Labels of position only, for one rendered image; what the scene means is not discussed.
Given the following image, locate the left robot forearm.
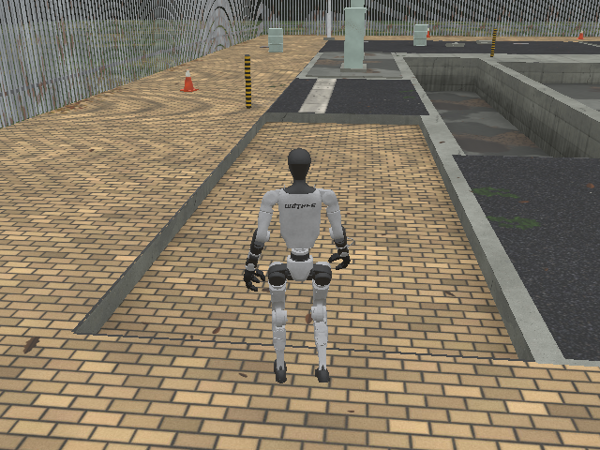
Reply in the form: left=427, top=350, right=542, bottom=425
left=245, top=228, right=264, bottom=271

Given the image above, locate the robot left hand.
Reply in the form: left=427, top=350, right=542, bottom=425
left=243, top=269, right=265, bottom=292

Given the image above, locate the robot left upper arm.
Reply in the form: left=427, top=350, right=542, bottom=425
left=255, top=189, right=280, bottom=243

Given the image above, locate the robot right shin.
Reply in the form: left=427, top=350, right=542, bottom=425
left=313, top=306, right=328, bottom=370

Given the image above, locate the right robot forearm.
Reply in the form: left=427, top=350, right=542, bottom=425
left=334, top=225, right=349, bottom=257

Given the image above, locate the robot right hand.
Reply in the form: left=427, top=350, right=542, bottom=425
left=328, top=253, right=351, bottom=270

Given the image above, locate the robot right upper arm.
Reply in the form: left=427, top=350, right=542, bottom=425
left=319, top=188, right=344, bottom=240

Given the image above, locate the left robot thigh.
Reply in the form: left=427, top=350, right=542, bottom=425
left=268, top=262, right=288, bottom=327

